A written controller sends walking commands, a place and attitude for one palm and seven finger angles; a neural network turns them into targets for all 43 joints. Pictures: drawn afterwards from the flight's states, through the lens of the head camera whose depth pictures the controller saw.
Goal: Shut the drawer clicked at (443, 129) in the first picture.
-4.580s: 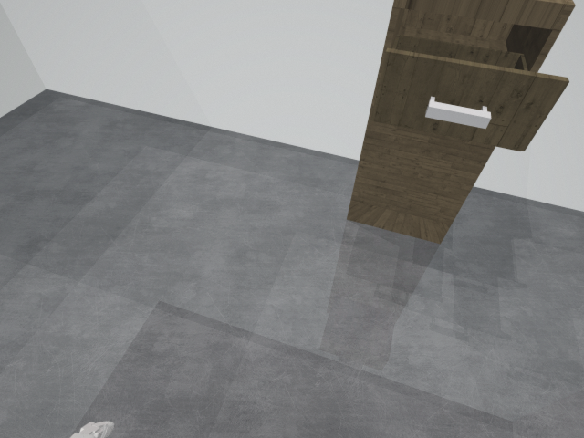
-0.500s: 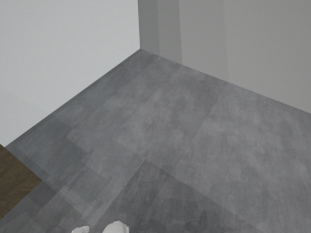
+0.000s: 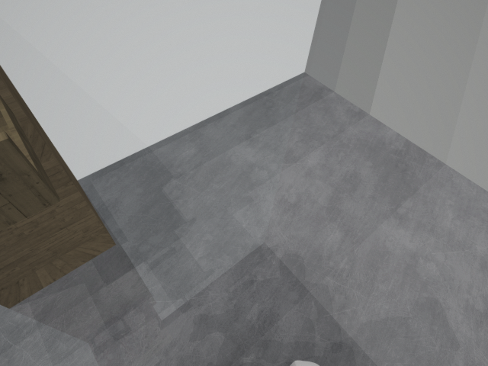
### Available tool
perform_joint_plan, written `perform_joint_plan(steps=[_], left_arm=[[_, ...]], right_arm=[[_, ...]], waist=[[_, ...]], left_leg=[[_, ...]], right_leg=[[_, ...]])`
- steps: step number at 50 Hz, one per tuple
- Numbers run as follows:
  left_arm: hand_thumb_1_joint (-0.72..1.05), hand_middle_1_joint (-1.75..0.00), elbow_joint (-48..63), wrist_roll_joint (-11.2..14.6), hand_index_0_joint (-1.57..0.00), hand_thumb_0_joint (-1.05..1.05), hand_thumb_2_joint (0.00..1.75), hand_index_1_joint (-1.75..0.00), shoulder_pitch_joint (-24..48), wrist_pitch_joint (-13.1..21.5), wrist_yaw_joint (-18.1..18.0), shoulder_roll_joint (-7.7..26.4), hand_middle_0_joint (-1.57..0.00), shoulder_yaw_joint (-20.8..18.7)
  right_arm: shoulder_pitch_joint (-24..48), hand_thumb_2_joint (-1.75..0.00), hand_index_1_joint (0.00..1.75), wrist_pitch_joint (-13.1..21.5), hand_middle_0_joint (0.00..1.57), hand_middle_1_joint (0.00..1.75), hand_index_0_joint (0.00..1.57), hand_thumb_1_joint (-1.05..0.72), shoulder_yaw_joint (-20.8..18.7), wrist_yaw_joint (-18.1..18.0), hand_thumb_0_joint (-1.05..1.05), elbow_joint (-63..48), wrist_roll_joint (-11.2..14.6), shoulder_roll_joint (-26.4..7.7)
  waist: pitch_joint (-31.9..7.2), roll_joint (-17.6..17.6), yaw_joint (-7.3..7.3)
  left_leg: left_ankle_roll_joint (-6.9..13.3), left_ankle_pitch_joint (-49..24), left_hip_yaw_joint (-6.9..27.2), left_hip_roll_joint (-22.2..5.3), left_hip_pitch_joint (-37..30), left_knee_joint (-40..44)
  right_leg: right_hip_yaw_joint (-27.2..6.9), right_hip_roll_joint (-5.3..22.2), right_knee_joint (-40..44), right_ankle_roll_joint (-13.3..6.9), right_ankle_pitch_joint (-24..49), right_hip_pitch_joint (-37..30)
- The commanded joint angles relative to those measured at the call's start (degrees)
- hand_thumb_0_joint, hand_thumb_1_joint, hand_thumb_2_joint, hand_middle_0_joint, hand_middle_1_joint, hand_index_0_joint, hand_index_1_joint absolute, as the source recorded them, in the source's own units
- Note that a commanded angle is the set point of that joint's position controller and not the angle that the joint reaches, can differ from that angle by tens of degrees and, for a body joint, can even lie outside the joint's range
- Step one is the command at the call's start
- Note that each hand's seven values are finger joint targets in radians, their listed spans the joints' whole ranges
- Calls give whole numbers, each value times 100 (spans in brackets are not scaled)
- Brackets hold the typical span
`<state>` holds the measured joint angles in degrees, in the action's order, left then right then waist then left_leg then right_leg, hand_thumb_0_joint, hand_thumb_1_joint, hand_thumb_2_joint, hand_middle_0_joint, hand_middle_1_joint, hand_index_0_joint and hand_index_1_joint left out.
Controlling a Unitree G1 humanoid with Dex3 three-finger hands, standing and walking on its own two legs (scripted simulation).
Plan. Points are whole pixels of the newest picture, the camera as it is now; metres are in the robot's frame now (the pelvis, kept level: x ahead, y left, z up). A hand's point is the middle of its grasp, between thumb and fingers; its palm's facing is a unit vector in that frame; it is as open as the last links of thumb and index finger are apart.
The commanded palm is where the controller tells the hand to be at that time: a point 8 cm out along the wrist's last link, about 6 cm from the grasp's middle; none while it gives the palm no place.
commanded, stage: turn to face it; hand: left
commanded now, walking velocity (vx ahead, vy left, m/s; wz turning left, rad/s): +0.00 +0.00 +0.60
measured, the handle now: out of the picture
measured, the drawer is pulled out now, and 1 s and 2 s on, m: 0.28 0.28 0.28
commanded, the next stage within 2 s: take the last steps up to it in 1.06 s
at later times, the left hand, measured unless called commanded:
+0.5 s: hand out of the picture +0.00 +0.16 -0.16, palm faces +0.34 -0.90 -0.25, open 7.4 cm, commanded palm none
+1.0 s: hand out of the picture +0.01 +0.20 -0.16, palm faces +0.56 -0.78 -0.27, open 7.4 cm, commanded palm none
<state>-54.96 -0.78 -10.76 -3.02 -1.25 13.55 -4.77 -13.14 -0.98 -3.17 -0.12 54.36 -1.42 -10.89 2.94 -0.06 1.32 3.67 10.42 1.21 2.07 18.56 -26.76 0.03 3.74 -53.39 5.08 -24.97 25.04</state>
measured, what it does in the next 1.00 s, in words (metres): steps on the spot, turning left: right foot, then left foot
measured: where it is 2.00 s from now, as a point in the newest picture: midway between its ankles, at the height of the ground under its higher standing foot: outside the picture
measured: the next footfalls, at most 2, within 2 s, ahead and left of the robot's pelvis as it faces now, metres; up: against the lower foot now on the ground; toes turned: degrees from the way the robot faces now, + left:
right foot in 0.16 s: +0.04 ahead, -0.16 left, +0.00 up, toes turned +5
left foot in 0.58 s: -0.01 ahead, +0.09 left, +0.00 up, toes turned +31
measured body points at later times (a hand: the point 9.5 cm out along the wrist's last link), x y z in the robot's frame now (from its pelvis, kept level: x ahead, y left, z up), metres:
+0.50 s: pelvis +0.01 -0.05 +0.00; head +0.05 -0.04 +0.44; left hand -0.02 +0.20 -0.14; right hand +0.18 -0.27 -0.15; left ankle -0.05 +0.09 -0.70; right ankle +0.00 -0.16 -0.74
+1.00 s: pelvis +0.03 -0.03 -0.01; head +0.07 -0.02 +0.44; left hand -0.02 +0.24 -0.14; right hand +0.24 -0.19 -0.16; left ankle -0.04 +0.07 -0.74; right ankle +0.11 -0.12 -0.74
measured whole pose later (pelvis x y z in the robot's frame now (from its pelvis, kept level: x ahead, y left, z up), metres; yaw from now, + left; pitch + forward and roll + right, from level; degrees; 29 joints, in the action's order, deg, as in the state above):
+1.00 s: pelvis +0.03 -0.03 -0.01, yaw +35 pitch +0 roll +1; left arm -50.3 -0.4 -9.1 -1.7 -0.8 12.9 -2.4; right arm -11.0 -2.1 -2.8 0.4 52.7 -1.3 -12.4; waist 3.5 0.6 1.0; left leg 0.2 17.3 3.2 2.1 14.2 -31.6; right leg 2.7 2.6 -35.6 4.2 -18.2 17.6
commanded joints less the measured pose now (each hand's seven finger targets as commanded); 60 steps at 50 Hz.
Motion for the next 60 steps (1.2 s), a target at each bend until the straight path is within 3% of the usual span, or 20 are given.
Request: perform_joint_plan(steps=[1, 6, 8, 9, 12, 14, 23, 27, 28, 29, 30, 32, 36, 43, 48, 49, 51, 54, 56, 60], left_arm=[[90, -30, 651, 24, -20, 0, 90, -30, 225, 190, -9, 263, -20, -31], [90, -30, 612, 46, -20, 0, 90, -30, -506, 276, -67, 543, -20, -66], [90, -30, 754, -84, -20, 0, 90, -30, -480, 320, -105, 1370, -20, -189], [90, -30, 874, -36, -20, 0, 90, -30, -250, 303, -116, 1277, -20, -160], [90, -30, 996, -44, -20, 0, 90, -30, 499, 327, -92, 725, -20, -1], [90, -30, 946, -43, -20, 0, 90, -30, 219, 382, -87, 678, -20, 25], [90, -30, 666, -91, -20, 0, 90, -30, -611, 302, -55, 1087, -20, -70], [90, -30, 626, -55, -20, 0, 90, -30, -528, 267, -32, 1197, -20, -142], [90, -30, 657, -5, -20, 0, 90, -30, -504, 261, -6, 1149, -20, -144], [90, -30, 898, 49, -20, 0, 90, -30, -488, 256, 56, 787, -20, -99], [90, -30, 1101, 2, -20, 0, 90, -30, -154, 231, 32, 598, -20, 26], [90, -30, 1028, 15, -20, 0, 90, -30, 262, 162, -41, 595, -20, -11], [90, -30, 676, 4, -20, 0, 90, -30, -201, 133, 70, 582, -20, -37], [90, -30, 813, 16, -20, 0, 90, -30, 125, 132, 40, 435, -20, 42], [90, -30, 702, 45, -20, 0, 90, -30, -320, 268, -1, 434, -20, 56], [90, -30, 631, 23, -20, 0, 90, -30, -570, 330, -17, 571, -20, 39], [90, -30, 626, -94, -20, 0, 90, -30, -723, 416, -78, 1356, -20, -88], [90, -30, 673, -37, -20, 0, 90, -30, -169, 379, -95, 880, -20, -9], [90, -30, 689, -45, -20, 0, 90, -30, 14, 386, -107, 700, -20, 23], [90, -30, 434, -81, -20, 0, 90, -30, -490, 423, -88, 725, -20, 7]], right_arm=[[-190, -90, 30, 13, 20, 30, 20, -90, -387, -52, 0, -353, -10, -1259], [304, -90, 30, -62, 20, 30, 20, -90, -426, 16, 0, -600, 53, -1232], [244, -90, 30, -58, 20, 30, 20, -90, -339, 64, 0, -853, 66, -643], [277, -90, 30, -131, 20, 30, 20, -90, -410, 63, 0, -796, -19, -983], [201, -90, 30, -227, 20, 30, 20, -90, -374, 170, 0, -530, -28, -834], [180, -90, 30, -223, 20, 30, 20, -90, -326, 182, 0, -503, -1, -785], [1022, -90, 30, -195, 20, 30, 20, -90, -153, 213, 0, -751, 54, -658], [577, -90, 30, -91, 20, 30, 20, -90, -158, 177, 0, -724, 47, -823], [126, -90, 30, -32, 20, 30, 20, -90, -241, 168, 0, -611, 19, -1094], [-316, -90, 30, 30, 20, 30, 20, -90, -426, 128, 0, -580, -20, -1826], [-713, -90, 30, -9, 20, 30, 20, -90, -467, 108, 0, -421, 79, -2121], [-514, -90, 30, 21, 20, 30, 20, -90, -400, -37, 0, -414, 64, -1822], [445, -90, 30, 67, 20, 30, 20, -90, -218, -34, 0, -659, 42, -1352], [165, -90, 30, 18, 20, 30, 20, -90, -259, -28, 0, -543, -1, -1328], [329, -90, 30, -16, 20, 30, 20, -90, -275, -31, 0, -543, 20, -1242], [345, -90, 30, -4, 20, 30, 20, -90, -258, -13, 0, -535, 59, -1131], [124, -90, 30, -10, 20, 30, 20, -90, -172, 27, 0, -693, 107, -588], [240, -90, 30, -182, 20, 30, 20, -90, -240, 29, 0, -400, 44, -771], [78, -90, 30, -188, 20, 30, 20, -90, -213, 74, 0, -225, 41, -663], [234, -90, 30, -184, 20, 30, 20, -90, -130, 89, 0, -162, 19, -525]], waist=[[-786, 904, 111], [-870, 660, -293], [-582, -1785, -348], [-469, -1330, -295], [285, -912, 118], [38, -980, 28], [-289, -1334, -411], [-686, -1203, -168], [-1018, -631, 102], [-1332, 1227, 341], [-1379, 1647, 463], [-1077, 1231, 434], [-589, 906, -90], [-565, 866, 56], [-640, 876, -186], [-698, 571, -320], [-764, -1505, -316], [-183, -949, -168], [-184, -805, -62], [-192, -955, -304]], left_leg=[[667, -1923, 1834, -1463, -1065, 526], [168, -1087, 1850, -924, 209, -66], [-638, 2137, 117, 306, 2009, -2363], [-565, 2093, 382, -49, 1762, -3420], [-682, 1128, 116, -391, 1684, -4418], [-802, 1020, -64, -420, 1717, -4319], [-759, 1383, -722, -411, 956, -2127], [-560, 662, -977, -262, -160, -472], [-402, -466, -723, -453, -1285, 253], [364, -2857, 1309, -2023, -2702, 273], [999, -4479, 1830, -2800, -2617, 278], [964, -4038, 1613, -2441, -2092, 206], [479, -3085, 583, -1509, -1140, 440], [667, -2717, 1070, -1500, -1234, 436], [388, -2615, 1263, -1271, -790, -86], [123, -1876, 1079, -1028, -464, -442], [-535, 2352, 40, 115, 1072, -2446], [-529, 1805, 315, -247, 1065, -4134], [-609, 1386, 159, -338, 1037, -4115], [-678, 1418, -150, -379, 889, -3128]], right_leg=[[33, -162, 631, -21, -91, 87], [11, -166, 3009, -178, 1165, -1870], [-2267, 2392, 4049, -1171, 1079, -2390], [-1984, 2451, 4089, -1356, 675, -1560], [-558, 1533, 3785, -1061, 1537, -889], [-49, 1442, 3467, -1067, 2778, -1483], [587, 1672, 2893, -1091, 4285, -2259], [993, 1651, 1983, -799, 4474, -2236], [1146, 1543, 1008, -527, 4068, -1604], [1290, 722, -422, -44, 894, 294], [740, 427, -1223, 18, -1442, 873], [121, 473, -1626, 11, -993, 1106], [190, 363, -1204, 46, 99, 478], [229, 52, 214, 31, -43, 115], [343, -209, 2295, -113, 986, -1185], [211, 0, 3054, -138, 1711, -1777], [-1731, 2312, 3382, -1152, 4091, -2567], [-1058, 1755, 3576, -1428, 2928, -1460], [-374, 1479, 3507, -1260, 2961, -1490], [-257, 1460, 3685, -1247, 2376, -1768]])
